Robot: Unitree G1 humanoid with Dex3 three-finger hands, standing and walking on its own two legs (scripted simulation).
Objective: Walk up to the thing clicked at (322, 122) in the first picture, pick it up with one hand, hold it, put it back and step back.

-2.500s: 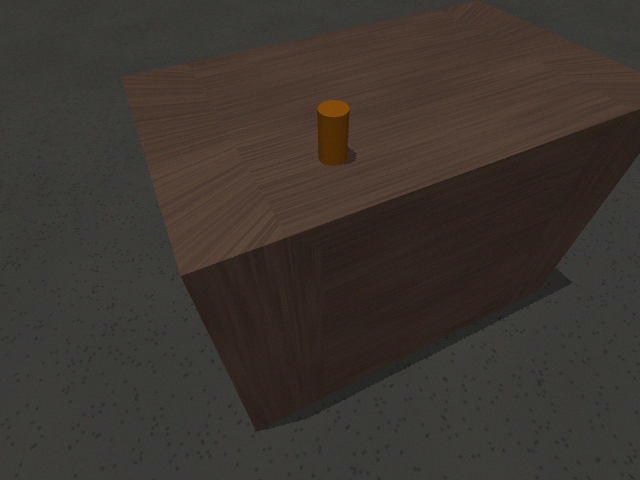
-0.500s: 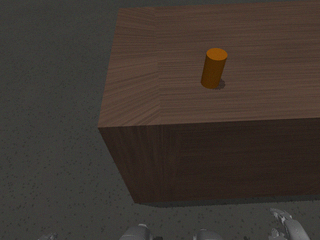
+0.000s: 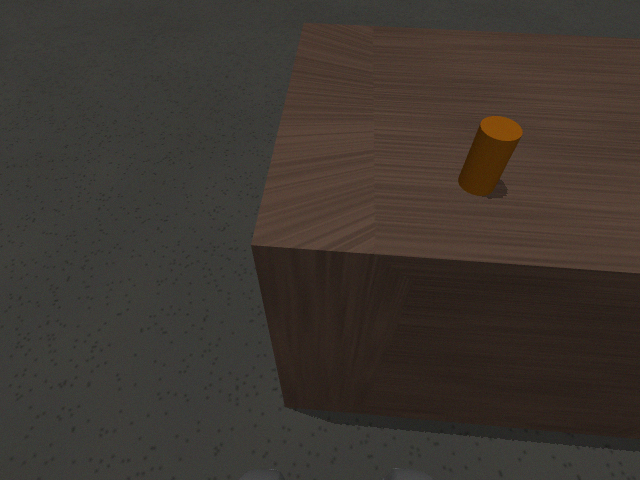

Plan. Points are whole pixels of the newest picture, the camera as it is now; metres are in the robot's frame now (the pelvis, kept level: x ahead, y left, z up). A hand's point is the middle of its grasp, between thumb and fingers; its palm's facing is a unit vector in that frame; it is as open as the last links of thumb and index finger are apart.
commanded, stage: walk up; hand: right
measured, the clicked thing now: (487, 157) +0.52 -0.20 +0.10
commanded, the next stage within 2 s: stand in 1.08 s
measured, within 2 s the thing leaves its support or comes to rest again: neither
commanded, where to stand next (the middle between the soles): +0.07 -0.02 m, yaw -3 degrees
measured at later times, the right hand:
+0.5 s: hand out of the picture +0.11 -0.25 -0.12, palm faces -0.04 +0.94 -0.35, open 7.4 cm
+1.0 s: hand out of the picture +0.08 -0.26 -0.13, palm faces -0.03 +0.94 -0.34, open 7.4 cm
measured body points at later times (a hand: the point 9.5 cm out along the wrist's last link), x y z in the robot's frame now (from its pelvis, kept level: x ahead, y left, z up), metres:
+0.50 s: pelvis +0.00 -0.01 +0.03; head +0.00 +0.00 +0.48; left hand +0.09 +0.30 -0.10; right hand +0.11 -0.30 -0.10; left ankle +0.02 +0.13 -0.71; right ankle +0.02 -0.14 -0.71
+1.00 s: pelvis +0.01 -0.01 +0.03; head +0.02 -0.01 +0.48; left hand +0.08 +0.29 -0.10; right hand +0.08 -0.31 -0.10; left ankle +0.02 +0.13 -0.71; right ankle +0.02 -0.14 -0.71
